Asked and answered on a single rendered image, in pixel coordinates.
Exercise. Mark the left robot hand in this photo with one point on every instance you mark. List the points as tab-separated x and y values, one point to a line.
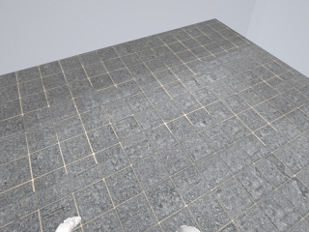
68	224

